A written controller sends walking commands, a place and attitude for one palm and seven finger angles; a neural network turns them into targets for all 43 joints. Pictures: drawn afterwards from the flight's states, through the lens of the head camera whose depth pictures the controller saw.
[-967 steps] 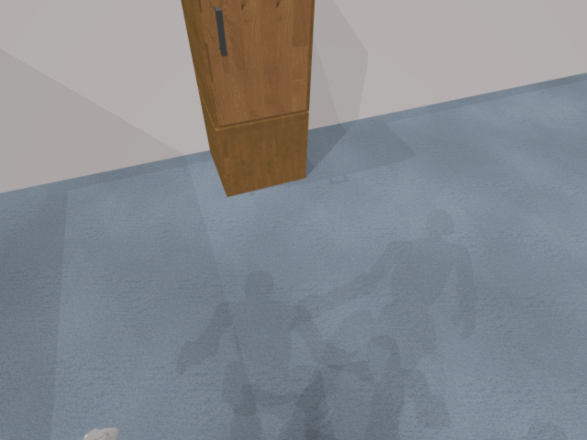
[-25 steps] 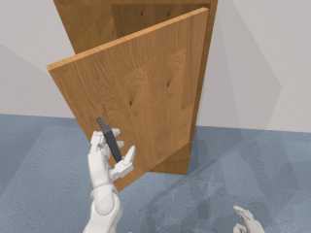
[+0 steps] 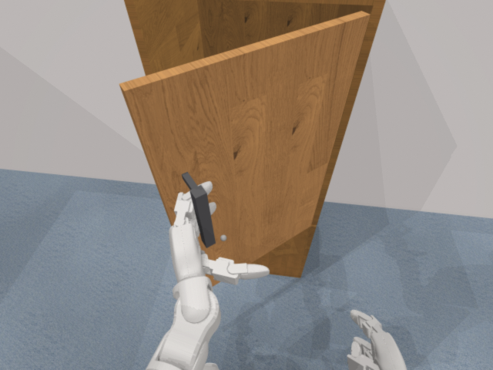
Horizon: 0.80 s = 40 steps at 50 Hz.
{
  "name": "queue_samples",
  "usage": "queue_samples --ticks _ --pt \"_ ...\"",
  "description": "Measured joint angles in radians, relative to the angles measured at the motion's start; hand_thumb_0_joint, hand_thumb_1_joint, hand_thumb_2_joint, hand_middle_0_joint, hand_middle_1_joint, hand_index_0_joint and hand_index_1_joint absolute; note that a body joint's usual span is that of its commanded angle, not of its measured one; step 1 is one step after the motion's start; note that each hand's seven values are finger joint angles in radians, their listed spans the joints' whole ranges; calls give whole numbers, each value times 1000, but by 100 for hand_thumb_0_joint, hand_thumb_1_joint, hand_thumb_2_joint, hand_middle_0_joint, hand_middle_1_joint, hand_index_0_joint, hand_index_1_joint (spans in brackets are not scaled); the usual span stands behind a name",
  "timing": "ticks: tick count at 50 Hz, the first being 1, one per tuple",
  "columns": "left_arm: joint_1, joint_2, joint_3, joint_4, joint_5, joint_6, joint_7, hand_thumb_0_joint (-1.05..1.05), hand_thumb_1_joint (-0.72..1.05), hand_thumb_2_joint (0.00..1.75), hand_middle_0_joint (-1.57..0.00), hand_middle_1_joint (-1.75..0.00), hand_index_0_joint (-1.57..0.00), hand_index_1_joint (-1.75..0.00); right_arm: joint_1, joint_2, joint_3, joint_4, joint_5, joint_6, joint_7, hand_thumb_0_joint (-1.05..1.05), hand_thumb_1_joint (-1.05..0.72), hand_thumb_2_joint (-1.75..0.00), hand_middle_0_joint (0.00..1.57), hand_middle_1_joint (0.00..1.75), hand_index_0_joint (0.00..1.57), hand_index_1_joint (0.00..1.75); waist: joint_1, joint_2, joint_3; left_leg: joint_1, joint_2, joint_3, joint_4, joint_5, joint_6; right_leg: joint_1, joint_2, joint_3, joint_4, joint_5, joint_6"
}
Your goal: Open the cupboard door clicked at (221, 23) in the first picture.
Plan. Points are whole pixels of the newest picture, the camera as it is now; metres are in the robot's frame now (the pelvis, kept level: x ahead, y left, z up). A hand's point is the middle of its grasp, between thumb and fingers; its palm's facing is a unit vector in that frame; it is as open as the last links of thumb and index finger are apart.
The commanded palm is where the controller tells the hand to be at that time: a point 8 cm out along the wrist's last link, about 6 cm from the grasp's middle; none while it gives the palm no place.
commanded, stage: open thumb and fingers to let go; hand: left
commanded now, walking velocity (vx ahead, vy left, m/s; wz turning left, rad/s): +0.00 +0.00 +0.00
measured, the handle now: (198, 211) +0.35 +0.10 +0.08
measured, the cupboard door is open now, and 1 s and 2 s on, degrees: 41 44 44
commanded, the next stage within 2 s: slide the hand sideways off the handle in 0.02 s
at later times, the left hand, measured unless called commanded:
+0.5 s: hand (216, 259) +0.27 +0.06 +0.07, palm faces -0.16 -0.99 +0.03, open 16.1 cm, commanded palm +0.24 +0.12 +0.07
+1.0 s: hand (188, 287) +0.23 +0.10 +0.07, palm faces -0.11 -0.99 -0.02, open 16.2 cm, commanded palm +0.21 +0.17 +0.07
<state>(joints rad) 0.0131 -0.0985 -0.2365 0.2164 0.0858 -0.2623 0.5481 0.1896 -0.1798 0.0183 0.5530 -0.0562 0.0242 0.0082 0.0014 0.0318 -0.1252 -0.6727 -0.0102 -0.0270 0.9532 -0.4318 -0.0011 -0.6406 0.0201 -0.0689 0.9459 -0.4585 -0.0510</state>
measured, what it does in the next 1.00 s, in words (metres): stands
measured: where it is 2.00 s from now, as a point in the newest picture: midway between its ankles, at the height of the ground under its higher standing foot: outside the picture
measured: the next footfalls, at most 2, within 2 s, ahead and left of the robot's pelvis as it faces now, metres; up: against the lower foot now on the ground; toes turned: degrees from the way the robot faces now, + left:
none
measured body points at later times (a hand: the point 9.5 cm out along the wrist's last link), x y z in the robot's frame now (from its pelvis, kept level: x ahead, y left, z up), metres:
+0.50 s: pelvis -0.01 +0.03 +0.00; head +0.01 +0.03 +0.45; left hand +0.27 +0.12 +0.07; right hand +0.15 -0.20 -0.08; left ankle +0.03 +0.12 -0.68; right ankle +0.01 -0.09 -0.68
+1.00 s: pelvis +0.02 +0.01 -0.01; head +0.05 +0.00 +0.44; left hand +0.23 +0.15 +0.07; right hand +0.20 -0.21 -0.08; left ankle +0.03 +0.12 -0.68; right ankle +0.01 -0.09 -0.68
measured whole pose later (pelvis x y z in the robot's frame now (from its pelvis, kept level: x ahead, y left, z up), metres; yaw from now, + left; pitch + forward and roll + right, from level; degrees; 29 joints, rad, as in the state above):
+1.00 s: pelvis +0.02 +0.01 -0.01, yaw -1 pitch +10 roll -1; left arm 0.46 0.13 -0.17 -0.24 -0.08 -0.26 -0.01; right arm 0.27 -0.22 0.03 0.38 0.01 -0.02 0.00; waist 0.00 0.04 -0.13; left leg -0.72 -0.01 -0.01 1.04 -0.50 0.02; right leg -0.68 0.02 -0.05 1.02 -0.51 -0.03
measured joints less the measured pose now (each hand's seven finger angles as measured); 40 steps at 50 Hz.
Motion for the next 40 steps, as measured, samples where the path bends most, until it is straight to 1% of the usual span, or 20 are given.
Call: queue_samples --ticks 7,8,9,10,12,14,15,16,17,18,20,24,27,32,34,40 --pt "-26 -6 -22 8 8 24 17 -2 -50 31 -38 -69 -38 -66 -3 -1 2 7 3 7 6 1 -91 -89 20 30 20 30 1 3 6 -10 -6 2 17 -1 13 -3 -6 1 4 5 13" --pt "-25 0 -22 6 16 24 1 -2 -50 31 -39 -67 -38 -65 -3 -1 4 9 5 7 7 1 -91 -89 20 30 20 30 -1 1 7 -13 -8 2 19 -1 15 -5 -8 1 6 5 15" --pt "-21 16 -18 0 21 18 -44 -2 -50 31 -38 -65 -35 -63 1 -2 4 5 9 7 9 1 -91 -89 20 30 20 30 -1 0 6 -17 -10 3 21 0 18 -10 -10 2 10 5 16" --pt "-17 41 -13 -4 18 7 -109 -1 -50 31 -36 -62 -32 -60 9 -4 3 -1 14 7 8 1 -91 -89 20 30 20 30 0 -1 6 -21 -12 4 24 1 20 -14 -12 2 13 5 18" --pt "-14 104 -11 -12 -8 -19 -255 -2 -50 31 -32 -55 -26 -54 25 -13 3 -14 29 1 4 1 -91 -89 20 30 20 30 2 2 11 -24 -14 4 32 0 24 -15 -15 2 19 5 21" --pt "-14 159 -15 -23 -65 -28 -389 -2 -50 30 -28 -49 -20 -48 40 -25 7 -28 47 -6 -6 1 -91 -89 20 30 20 30 0 11 22 -18 -16 4 35 -1 28 -6 -16 2 17 6 25" --pt "-14 175 -16 -28 -98 -25 -437 -2 -50 30 -26 -46 -18 -46 46 -32 10 -34 56 -10 -11 1 -91 -89 20 30 20 30 -1 15 27 -13 -16 4 34 -1 30 0 -16 3 14 8 28" --pt "-14 181 -15 -32 -127 -18 -471 -2 -50 30 -25 -44 -16 -43 52 -37 13 -39 63 -13 -15 1 -91 -89 20 30 20 30 -3 18 31 -8 -17 7 32 0 32 5 -17 5 10 10 30" --pt "-13 180 -13 -35 -149 -8 -489 -2 -50 30 -23 -41 -15 -41 56 -41 15 -42 67 -17 -19 1 -91 -89 20 30 20 30 -6 20 33 -4 -18 10 28 1 34 9 -18 8 6 12 33" --pt "-10 175 -9 -40 -158 -1 -496 -2 -50 30 -22 -40 -15 -40 61 -44 16 -46 70 -20 -20 1 -91 -89 20 30 20 30 -7 19 33 0 -18 14 24 3 37 11 -19 13 3 15 36" --pt "4 157 -6 -55 -162 15 -488 -2 -50 30 -18 -37 -17 -38 70 -47 15 -56 71 -26 -18 1 -91 -89 20 30 20 30 -10 16 32 5 -20 23 16 5 41 12 -21 21 -1 18 40" --pt "59 127 -10 -106 -133 29 -456 -2 -50 30 -17 -38 -19 -35 84 -43 13 -81 64 -33 0 1 -91 -89 20 30 20 30 -18 7 21 8 -19 40 12 1 46 6 -20 39 1 16 45" --pt "122 120 -22 -162 -114 25 -444 -2 -50 30 -16 -37 -19 -34 88 -37 14 -104 59 -32 12 1 -91 -89 20 30 20 30 -24 0 15 8 -14 49 17 -9 47 2 -16 48 7 9 46" --pt "211 144 -35 -244 -83 13 -436 -2 -50 30 -15 -34 -18 -31 84 -32 17 -133 54 -25 19 1 -91 -89 20 30 20 30 -22 -4 16 -1 -9 49 40 -29 45 -6 -11 48 27 -8 44" --pt "245 156 -30 -277 -87 13 -440 -2 -50 30 -15 -33 -17 -31 80 -32 18 -140 54 -23 19 1 -91 -89 20 30 20 30 -17 -2 16 -5 -8 47 47 -36 44 -10 -9 46 33 -15 42" --pt "346 192 -5 -369 -112 8 -480 -2 -50 30 -17 -32 -17 -30 72 -32 22 -157 57 -29 10 1 -91 -89 20 30 20 30 -9 7 11 -16 -4 35 63 -52 37 -15 -5 34 43 -31 36"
